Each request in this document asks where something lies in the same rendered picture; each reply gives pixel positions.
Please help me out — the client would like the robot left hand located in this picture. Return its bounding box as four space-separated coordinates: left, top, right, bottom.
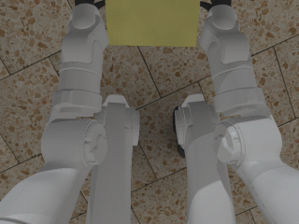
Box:
75 0 106 9

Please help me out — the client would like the robot right shin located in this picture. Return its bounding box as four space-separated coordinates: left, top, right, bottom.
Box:
180 93 221 149

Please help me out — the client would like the robot right upper arm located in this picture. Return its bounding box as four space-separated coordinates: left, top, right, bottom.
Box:
213 115 299 224

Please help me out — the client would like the right robot forearm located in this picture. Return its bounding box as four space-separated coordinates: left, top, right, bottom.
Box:
199 5 282 147

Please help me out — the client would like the left robot forearm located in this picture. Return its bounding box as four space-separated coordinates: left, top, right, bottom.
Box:
40 3 109 155

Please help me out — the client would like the robot right hand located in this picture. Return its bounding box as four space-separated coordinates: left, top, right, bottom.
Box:
200 0 232 12

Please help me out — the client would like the carton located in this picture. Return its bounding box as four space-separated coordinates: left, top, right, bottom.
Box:
105 0 201 48

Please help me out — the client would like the robot left upper arm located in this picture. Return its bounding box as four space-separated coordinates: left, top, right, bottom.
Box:
0 119 108 224

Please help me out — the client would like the robot left thigh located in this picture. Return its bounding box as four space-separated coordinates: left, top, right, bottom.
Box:
85 102 140 224

